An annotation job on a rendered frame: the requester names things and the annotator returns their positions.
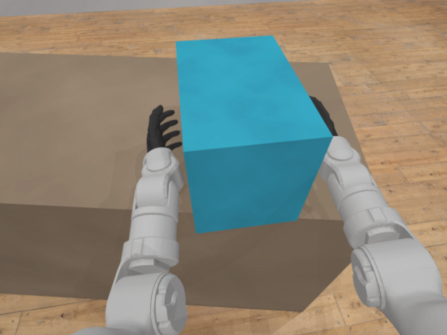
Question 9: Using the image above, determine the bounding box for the right robot upper arm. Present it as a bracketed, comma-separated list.
[351, 238, 447, 335]

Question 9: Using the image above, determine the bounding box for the left robot forearm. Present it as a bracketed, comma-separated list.
[105, 147, 184, 322]

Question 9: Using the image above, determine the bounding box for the pedestal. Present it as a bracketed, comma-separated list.
[0, 52, 371, 312]

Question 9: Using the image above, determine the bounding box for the robot left hand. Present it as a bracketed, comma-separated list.
[147, 105, 182, 153]

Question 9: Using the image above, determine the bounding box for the left robot upper arm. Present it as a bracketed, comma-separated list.
[71, 272, 188, 335]

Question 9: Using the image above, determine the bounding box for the robot right hand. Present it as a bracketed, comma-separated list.
[309, 96, 338, 136]

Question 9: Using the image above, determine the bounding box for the right robot forearm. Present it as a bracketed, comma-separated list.
[319, 136, 443, 293]

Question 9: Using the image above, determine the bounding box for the carton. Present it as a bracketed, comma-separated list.
[175, 36, 333, 234]

